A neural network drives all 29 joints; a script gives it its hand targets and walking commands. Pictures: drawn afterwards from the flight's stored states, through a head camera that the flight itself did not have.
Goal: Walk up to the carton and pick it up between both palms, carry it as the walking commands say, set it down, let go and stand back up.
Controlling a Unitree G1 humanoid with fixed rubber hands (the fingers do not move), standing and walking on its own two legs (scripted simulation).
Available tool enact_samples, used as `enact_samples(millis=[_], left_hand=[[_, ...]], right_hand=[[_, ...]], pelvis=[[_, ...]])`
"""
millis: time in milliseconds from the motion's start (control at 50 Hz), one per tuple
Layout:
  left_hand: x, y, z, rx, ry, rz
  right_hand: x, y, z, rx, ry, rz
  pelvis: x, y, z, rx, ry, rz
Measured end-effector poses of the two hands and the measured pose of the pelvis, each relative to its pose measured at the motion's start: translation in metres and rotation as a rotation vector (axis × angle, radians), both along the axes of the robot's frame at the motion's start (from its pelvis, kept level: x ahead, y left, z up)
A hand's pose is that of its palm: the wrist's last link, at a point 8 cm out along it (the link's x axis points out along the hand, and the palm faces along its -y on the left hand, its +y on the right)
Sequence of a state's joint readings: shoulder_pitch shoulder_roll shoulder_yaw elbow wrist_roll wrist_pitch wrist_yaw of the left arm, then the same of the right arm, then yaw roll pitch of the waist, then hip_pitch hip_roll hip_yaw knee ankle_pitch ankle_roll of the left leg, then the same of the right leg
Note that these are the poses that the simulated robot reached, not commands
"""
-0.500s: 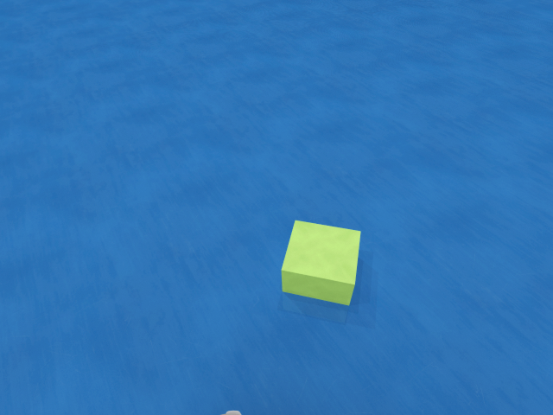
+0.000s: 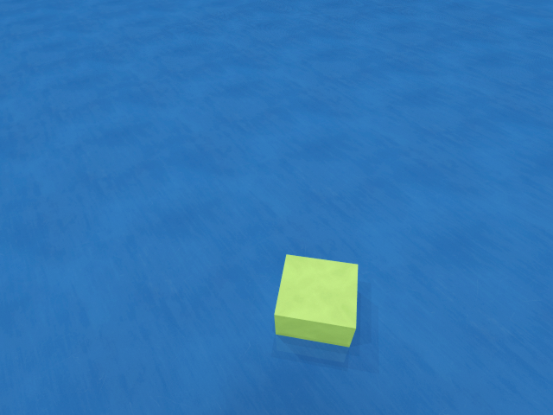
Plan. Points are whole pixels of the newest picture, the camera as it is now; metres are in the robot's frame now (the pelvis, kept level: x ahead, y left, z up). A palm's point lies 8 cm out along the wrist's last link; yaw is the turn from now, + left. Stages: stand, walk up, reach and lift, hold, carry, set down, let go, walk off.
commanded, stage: walk up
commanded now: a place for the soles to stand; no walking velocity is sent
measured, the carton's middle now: (316, 299) +0.65 -0.12 -0.67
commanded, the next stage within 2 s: none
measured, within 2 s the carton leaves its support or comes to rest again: neither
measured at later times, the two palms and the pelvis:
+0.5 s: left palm out of the picture +0.16 +0.36 -0.10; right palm (473, 369) +0.22 -0.28 -0.07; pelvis +0.08 +0.04 +0.01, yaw -1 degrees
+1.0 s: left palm (84, 371) +0.23 +0.31 -0.06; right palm out of the picture +0.10 -0.41 -0.07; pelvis +0.10 -0.03 +0.01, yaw -9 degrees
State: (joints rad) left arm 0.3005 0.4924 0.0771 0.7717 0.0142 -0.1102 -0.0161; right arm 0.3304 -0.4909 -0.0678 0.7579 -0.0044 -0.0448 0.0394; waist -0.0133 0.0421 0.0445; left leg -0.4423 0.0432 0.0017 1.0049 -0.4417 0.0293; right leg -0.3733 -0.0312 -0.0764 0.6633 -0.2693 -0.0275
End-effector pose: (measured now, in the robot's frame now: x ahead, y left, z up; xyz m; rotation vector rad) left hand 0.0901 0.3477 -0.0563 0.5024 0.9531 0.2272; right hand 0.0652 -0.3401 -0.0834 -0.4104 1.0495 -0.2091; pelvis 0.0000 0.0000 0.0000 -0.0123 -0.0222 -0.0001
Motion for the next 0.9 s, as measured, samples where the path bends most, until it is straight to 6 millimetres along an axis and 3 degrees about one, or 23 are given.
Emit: enact_samples(millis=[100,180,340,520,640,780,820,900], left_hand=[[0.002,0.021,0.004,0.023,0.053,0.041],[0.012,0.035,-0.017,0.004,0.097,0.062],[0.041,0.016,-0.046,-0.089,0.148,0.075],[0.074,0.013,-0.039,-0.1,0.15,0.075],[0.083,0.013,-0.027,-0.085,0.161,0.074],[0.092,0.008,-0.019,-0.088,0.17,0.052],[0.097,0.006,-0.016,-0.083,0.181,0.024],[0.117,-0.008,-0.01,-0.081,0.181,-0.037]], right_hand=[[0.053,0.023,-0.001,0.017,-0.016,0.046],[0.083,0.037,-0.006,-0.014,-0.04,0.057],[0.126,0.057,0.001,0.003,-0.059,0.032],[0.158,0.061,0.014,0.011,-0.074,0.01],[0.156,0.057,0.016,0.028,-0.049,-0.021],[0.136,0.046,0.015,0.04,-0.025,-0.067],[0.12,0.03,0.018,0.017,-0.044,-0.105],[0.068,-0.013,0.023,-0.054,0.0,-0.189]], pelvis=[[0.025,0.012,0.004,0.012,-0.004,-0.001],[0.041,0.029,-0.008,0.015,-0.007,-0.006],[0.065,0.036,-0.003,0.005,-0.004,-0.007],[0.076,0.036,0.01,0.003,-0.011,-0.025],[0.077,0.034,0.018,0.009,-0.015,-0.033],[0.078,0.029,0.023,0.02,-0.013,-0.056],[0.08,0.024,0.023,0.027,-0.007,-0.086],[0.084,0.007,0.022,0.036,-0.009,-0.122]])
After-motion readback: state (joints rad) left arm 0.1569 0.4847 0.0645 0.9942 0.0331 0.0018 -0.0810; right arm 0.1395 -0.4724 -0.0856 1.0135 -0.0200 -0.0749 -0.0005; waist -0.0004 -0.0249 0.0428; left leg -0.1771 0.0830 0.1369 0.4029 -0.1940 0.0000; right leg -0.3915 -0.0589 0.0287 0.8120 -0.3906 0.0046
